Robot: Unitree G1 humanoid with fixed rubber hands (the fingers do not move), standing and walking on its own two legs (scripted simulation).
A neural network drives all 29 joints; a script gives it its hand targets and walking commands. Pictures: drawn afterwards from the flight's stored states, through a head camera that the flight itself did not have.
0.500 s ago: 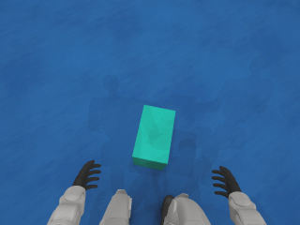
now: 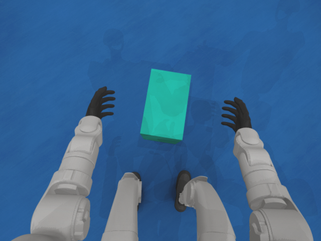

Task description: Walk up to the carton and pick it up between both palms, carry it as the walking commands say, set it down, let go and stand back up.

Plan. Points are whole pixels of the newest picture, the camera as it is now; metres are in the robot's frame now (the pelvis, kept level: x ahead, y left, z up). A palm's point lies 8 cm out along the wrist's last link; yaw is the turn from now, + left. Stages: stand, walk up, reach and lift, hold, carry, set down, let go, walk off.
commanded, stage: reach and lift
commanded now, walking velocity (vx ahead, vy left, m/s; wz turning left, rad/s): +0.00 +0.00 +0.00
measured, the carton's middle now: (164, 110) +0.51 +0.00 -0.55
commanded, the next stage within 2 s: none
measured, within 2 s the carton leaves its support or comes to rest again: neither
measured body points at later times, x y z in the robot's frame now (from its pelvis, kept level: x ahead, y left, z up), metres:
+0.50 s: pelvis +0.00 +0.00 -0.02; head +0.31 +0.02 +0.30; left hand +0.50 +0.20 -0.17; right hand +0.48 -0.17 -0.16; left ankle +0.06 +0.14 -0.65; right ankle +0.08 -0.11 -0.65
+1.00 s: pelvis -0.07 +0.01 -0.15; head +0.31 +0.01 +0.08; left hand +0.50 +0.18 -0.32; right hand +0.47 -0.18 -0.32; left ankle +0.06 +0.14 -0.65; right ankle +0.08 -0.11 -0.65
